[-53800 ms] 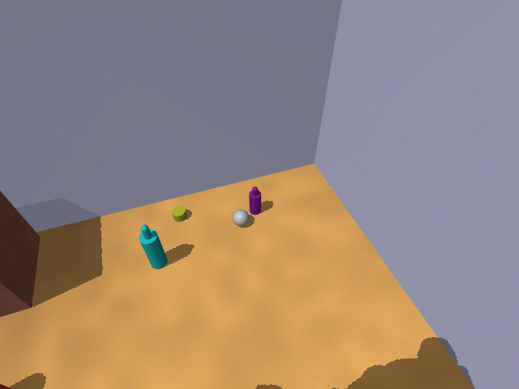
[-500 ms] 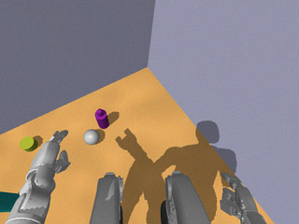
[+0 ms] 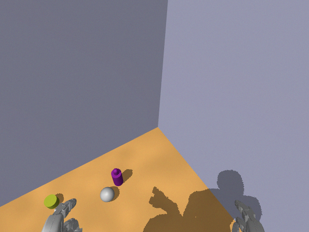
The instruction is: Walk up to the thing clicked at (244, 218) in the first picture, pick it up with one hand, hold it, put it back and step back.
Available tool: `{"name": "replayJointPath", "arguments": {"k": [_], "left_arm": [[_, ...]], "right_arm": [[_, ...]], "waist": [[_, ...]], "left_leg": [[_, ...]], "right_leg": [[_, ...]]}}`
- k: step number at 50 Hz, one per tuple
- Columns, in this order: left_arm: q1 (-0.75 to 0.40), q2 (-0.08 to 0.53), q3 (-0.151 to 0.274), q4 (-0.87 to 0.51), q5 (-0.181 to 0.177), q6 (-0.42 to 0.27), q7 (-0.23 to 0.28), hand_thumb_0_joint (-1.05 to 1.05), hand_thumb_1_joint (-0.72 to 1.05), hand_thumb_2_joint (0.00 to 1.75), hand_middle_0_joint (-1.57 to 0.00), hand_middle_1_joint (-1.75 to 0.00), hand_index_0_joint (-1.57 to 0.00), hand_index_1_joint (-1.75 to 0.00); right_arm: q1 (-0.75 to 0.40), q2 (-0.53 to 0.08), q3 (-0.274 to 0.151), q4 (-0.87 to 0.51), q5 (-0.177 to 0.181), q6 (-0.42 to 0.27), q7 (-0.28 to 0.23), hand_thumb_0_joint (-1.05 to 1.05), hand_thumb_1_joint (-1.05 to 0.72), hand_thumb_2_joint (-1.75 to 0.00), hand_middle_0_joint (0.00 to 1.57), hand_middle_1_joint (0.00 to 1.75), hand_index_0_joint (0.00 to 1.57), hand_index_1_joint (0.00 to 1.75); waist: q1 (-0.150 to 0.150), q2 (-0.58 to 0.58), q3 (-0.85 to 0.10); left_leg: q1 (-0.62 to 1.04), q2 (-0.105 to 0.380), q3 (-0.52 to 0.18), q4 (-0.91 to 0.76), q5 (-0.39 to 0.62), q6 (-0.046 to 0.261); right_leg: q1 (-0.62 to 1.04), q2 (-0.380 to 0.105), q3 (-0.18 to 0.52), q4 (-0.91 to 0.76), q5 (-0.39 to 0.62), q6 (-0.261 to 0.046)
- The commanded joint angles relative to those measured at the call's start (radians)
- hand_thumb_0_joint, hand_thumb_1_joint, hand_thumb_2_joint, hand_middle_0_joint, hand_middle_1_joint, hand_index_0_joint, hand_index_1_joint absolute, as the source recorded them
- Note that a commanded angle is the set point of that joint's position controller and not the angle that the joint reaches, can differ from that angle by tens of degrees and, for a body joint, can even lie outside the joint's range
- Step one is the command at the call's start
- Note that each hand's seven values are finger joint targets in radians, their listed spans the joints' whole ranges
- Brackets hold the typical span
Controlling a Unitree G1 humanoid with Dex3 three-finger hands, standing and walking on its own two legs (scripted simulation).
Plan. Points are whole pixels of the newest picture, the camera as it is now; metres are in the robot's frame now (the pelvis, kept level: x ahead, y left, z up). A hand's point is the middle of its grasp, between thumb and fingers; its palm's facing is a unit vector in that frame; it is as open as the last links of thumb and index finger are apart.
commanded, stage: home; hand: left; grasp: from above
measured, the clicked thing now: (107, 194) +0.47 +0.23 -0.66
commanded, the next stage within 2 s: none
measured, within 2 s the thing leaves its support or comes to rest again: neither
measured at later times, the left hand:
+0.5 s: hand out of the picture +0.16 +0.18 -0.03, palm faces +0.06 -0.98 -0.19, open 7.4 cm
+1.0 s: hand out of the picture +0.16 +0.18 -0.03, palm faces +0.05 -0.98 -0.19, open 7.4 cm
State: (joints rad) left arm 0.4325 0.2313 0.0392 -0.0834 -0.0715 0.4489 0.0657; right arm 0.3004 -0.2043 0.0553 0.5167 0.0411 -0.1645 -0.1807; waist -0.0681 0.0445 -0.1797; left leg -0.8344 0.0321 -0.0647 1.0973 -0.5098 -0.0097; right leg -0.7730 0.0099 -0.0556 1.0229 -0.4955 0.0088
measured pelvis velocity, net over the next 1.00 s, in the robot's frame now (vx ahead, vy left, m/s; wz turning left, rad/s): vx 0.00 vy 0.00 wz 0.01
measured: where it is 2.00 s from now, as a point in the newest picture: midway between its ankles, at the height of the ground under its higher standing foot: outside the picture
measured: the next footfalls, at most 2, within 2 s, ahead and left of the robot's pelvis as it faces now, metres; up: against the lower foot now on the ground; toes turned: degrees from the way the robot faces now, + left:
none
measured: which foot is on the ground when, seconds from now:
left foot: down 0.00-1.00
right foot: down 0.00-1.00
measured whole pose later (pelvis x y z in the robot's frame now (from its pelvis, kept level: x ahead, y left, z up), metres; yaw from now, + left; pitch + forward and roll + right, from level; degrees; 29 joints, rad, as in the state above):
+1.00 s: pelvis +0.00 +0.00 +0.01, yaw +1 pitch +9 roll -3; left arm 0.51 0.23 0.02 -0.13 -0.05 0.46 0.02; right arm 0.29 -0.22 0.03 0.53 0.01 -0.23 -0.18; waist -0.04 0.04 -0.16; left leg -0.70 0.03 -0.06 1.02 -0.49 -0.01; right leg -0.64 0.00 -0.05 0.95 -0.48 0.01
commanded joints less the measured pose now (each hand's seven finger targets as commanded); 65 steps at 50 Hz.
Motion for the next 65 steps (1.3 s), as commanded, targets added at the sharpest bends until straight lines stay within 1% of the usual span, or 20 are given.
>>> {"name": "replayJointPath", "arguments": {"k": [1,4,6,9,11,14,18,21,25,32,34,40,47,49,52,53,60,61,62,65], "left_arm": [[0.057,0.083,0.053,-0.227,0.002,-0.029,-0.003,0.00,0.90,0.90,-0.20,-0.30,-0.20,-0.30],[0.064,0.085,0.050,-0.252,0.009,-0.026,-0.017,0.00,0.90,0.90,-0.20,-0.30,-0.20,-0.30],[0.082,0.081,0.045,-0.258,0.013,-0.027,-0.025,0.00,0.90,0.90,-0.20,-0.30,-0.20,-0.30],[0.059,0.088,0.047,-0.240,0.019,-0.033,-0.033,0.00,0.90,0.90,-0.20,-0.30,-0.20,-0.30],[0.040,0.087,0.044,-0.238,0.019,-0.038,-0.040,0.00,0.90,0.90,-0.20,-0.30,-0.20,-0.30],[0.047,0.091,0.050,-0.244,0.025,-0.044,-0.040,0.00,0.90,0.90,-0.20,-0.30,-0.20,-0.30],[0.029,0.095,0.051,-0.247,0.025,-0.048,-0.040,0.00,0.90,0.90,-0.20,-0.30,-0.20,-0.30],[0.059,0.095,0.054,-0.238,0.027,-0.049,-0.038,0.00,0.90,0.90,-0.20,-0.30,-0.20,-0.30],[0.055,0.097,0.050,-0.236,0.026,-0.047,-0.035,0.00,0.90,0.90,-0.20,-0.30,-0.20,-0.30],[0.056,0.092,0.046,-0.234,0.024,-0.046,-0.034,0.00,0.90,0.90,-0.20,-0.30,-0.20,-0.30],[0.047,0.094,0.047,-0.241,0.024,-0.047,-0.035,0.00,0.90,0.90,-0.20,-0.30,-0.20,-0.30],[0.046,0.099,0.052,-0.234,0.023,-0.043,-0.036,0.00,0.90,0.90,-0.20,-0.30,-0.20,-0.30],[0.045,0.101,0.052,-0.252,0.024,-0.042,-0.037,0.00,0.90,0.90,-0.20,-0.30,-0.20,-0.30],[0.044,0.096,0.045,-0.238,0.025,-0.041,-0.037,0.00,0.90,0.90,-0.20,-0.30,-0.20,-0.30],[0.047,0.096,0.050,-0.234,0.022,-0.042,-0.038,0.00,0.90,0.90,-0.20,-0.30,-0.20,-0.30],[0.040,0.099,0.048,-0.250,0.022,-0.043,-0.037,0.00,0.90,0.90,-0.20,-0.30,-0.20,-0.30],[0.038,0.100,0.044,-0.246,0.024,-0.042,-0.040,0.00,0.90,0.90,-0.20,-0.30,-0.20,-0.30],[0.045,0.098,0.045,-0.246,0.024,-0.042,-0.037,0.00,0.90,0.90,-0.20,-0.30,-0.20,-0.30],[0.050,0.094,0.046,-0.235,0.021,-0.041,-0.041,0.00,0.90,0.90,-0.20,-0.30,-0.20,-0.30],[0.037,0.099,0.048,-0.243,0.022,-0.041,-0.039,0.00,0.90,0.90,-0.20,-0.30,-0.20,-0.30]], "right_arm": [[-0.051,-0.115,-0.050,-0.159,-0.016,-0.073,-0.018,0.00,-0.90,-0.90,0.20,0.30,0.20,0.30],[-0.058,-0.121,-0.057,-0.163,-0.020,-0.084,-0.018,0.00,-0.90,-0.90,0.20,0.30,0.20,0.30],[-0.060,-0.125,-0.063,-0.162,-0.022,-0.093,-0.018,0.00,-0.90,-0.90,0.20,0.30,0.20,0.30],[-0.063,-0.131,-0.066,-0.158,-0.029,-0.103,-0.017,0.00,-0.90,-0.90,0.20,0.30,0.20,0.30],[-0.062,-0.135,-0.068,-0.156,-0.029,-0.108,-0.014,0.00,-0.90,-0.90,0.20,0.30,0.20,0.30],[-0.070,-0.136,-0.070,-0.154,-0.034,-0.113,-0.011,0.00,-0.90,-0.90,0.20,0.30,0.20,0.30],[-0.082,-0.136,-0.067,-0.149,-0.034,-0.119,-0.008,0.00,-0.90,-0.90,0.20,0.30,0.20,0.30],[-0.079,-0.137,-0.069,-0.149,-0.035,-0.118,-0.007,0.00,-0.90,-0.90,0.20,0.30,0.20,0.30],[-0.078,-0.135,-0.068,-0.147,-0.035,-0.117,-0.009,0.00,-0.90,-0.90,0.20,0.30,0.20,0.30],[-0.084,-0.136,-0.068,-0.146,-0.034,-0.118,-0.010,0.00,-0.90,-0.90,0.20,0.30,0.20,0.30],[-0.080,-0.137,-0.069,-0.146,-0.034,-0.118,-0.011,0.00,-0.90,-0.90,0.20,0.30,0.20,0.30],[-0.089,-0.136,-0.068,-0.150,-0.034,-0.121,-0.012,0.00,-0.90,-0.90,0.20,0.30,0.20,0.30],[-0.081,-0.135,-0.071,-0.146,-0.033,-0.124,-0.012,0.00,-0.90,-0.90,0.20,0.30,0.20,0.30],[-0.085,-0.137,-0.070,-0.145,-0.032,-0.124,-0.013,0.00,-0.90,-0.90,0.20,0.30,0.20,0.30],[-0.083,-0.141,-0.072,-0.145,-0.032,-0.125,-0.011,0.00,-0.90,-0.90,0.20,0.30,0.20,0.30],[-0.086,-0.135,-0.068,-0.147,-0.031,-0.124,-0.011,0.00,-0.90,-0.90,0.20,0.30,0.20,0.30],[-0.083,-0.141,-0.072,-0.144,-0.034,-0.126,-0.011,0.00,-0.90,-0.90,0.20,0.30,0.20,0.30],[-0.089,-0.133,-0.068,-0.145,-0.033,-0.124,-0.011,0.00,-0.90,-0.90,0.20,0.30,0.20,0.30],[-0.081,-0.140,-0.071,-0.144,-0.032,-0.125,-0.012,0.00,-0.90,-0.90,0.20,0.30,0.20,0.30],[-0.087,-0.134,-0.068,-0.146,-0.033,-0.125,-0.012,0.00,-0.90,-0.90,0.20,0.30,0.20,0.30]], "waist": [[0.009,0.006,-0.110],[0.015,-0.005,-0.073],[0.019,0.008,-0.065],[0.011,-0.021,-0.040],[0.006,-0.012,-0.052],[0.020,0.006,-0.065],[0.024,0.025,-0.040],[0.027,0.015,-0.072],[0.023,-0.003,-0.078],[0.033,-0.002,-0.053],[0.026,0.011,-0.063],[0.032,0.000,-0.033],[0.030,0.013,-0.061],[0.027,0.007,-0.035],[0.023,0.006,-0.050],[0.035,0.014,-0.035],[0.026,0.021,-0.048],[0.035,0.007,-0.038],[0.026,0.011,-0.049],[0.024,-0.005,-0.050]], "left_leg": [[0.200,-0.034,0.014,-0.199,0.287,0.026],[0.215,-0.033,0.016,-0.229,0.259,0.027],[0.224,-0.033,0.017,-0.236,0.274,0.023],[0.226,-0.034,0.019,-0.232,0.275,0.026],[0.240,-0.038,0.024,-0.230,0.276,0.027],[0.247,-0.036,0.021,-0.234,0.282,0.021],[0.239,-0.038,0.017,-0.253,0.220,0.021],[0.254,-0.036,0.019,-0.241,0.271,0.020],[0.248,-0.042,0.029,-0.223,0.284,0.026],[0.236,-0.037,0.025,-0.240,0.241,0.023],[0.244,-0.034,0.022,-0.244,0.244,0.021],[0.209,-0.038,0.024,-0.249,0.177,0.025],[0.231,-0.033,0.020,-0.246,0.206,0.021],[0.224,-0.031,0.020,-0.250,0.196,0.022],[0.229,-0.029,0.015,-0.255,0.191,0.022],[0.216,-0.031,0.016,-0.256,0.186,0.021],[0.234,-0.026,0.008,-0.261,0.197,0.018],[0.222,-0.027,0.011,-0.255,0.203,0.018],[0.237,-0.028,0.014,-0.251,0.209,0.021],[0.225,-0.032,0.021,-0.241,0.206,0.024]], "right_leg": [[0.153,0.020,-0.010,-0.201,0.276,-0.014],[0.159,0.021,-0.017,-0.224,0.241,-0.012],[0.159,0.021,-0.022,-0.219,0.247,-0.013],[0.161,0.019,-0.021,-0.228,0.253,-0.007],[0.166,0.015,-0.014,-0.227,0.260,-0.006],[0.173,0.015,-0.016,-0.219,0.260,-0.008],[0.165,0.013,-0.014,-0.232,0.207,-0.007],[0.185,0.015,-0.014,-0.220,0.248,-0.009],[0.192,0.009,-0.004,-0.230,0.277,-0.002],[0.181,0.012,-0.010,-0.232,0.227,-0.005],[0.181,0.013,-0.010,-0.226,0.227,-0.009],[0.171,0.012,-0.009,-0.245,0.169,-0.005],[0.175,0.014,-0.011,-0.230,0.189,-0.008],[0.165,0.016,-0.012,-0.231,0.180,-0.008],[0.167,0.017,-0.013,-0.227,0.173,-0.009],[0.166,0.015,-0.014,-0.230,0.168,-0.010],[0.161,0.018,-0.016,-0.219,0.176,-0.011],[0.166,0.016,-0.017,-0.225,0.179,-0.010],[0.166,0.016,-0.012,-0.225,0.186,-0.010],[0.171,0.013,-0.008,-0.235,0.190,-0.006]]}}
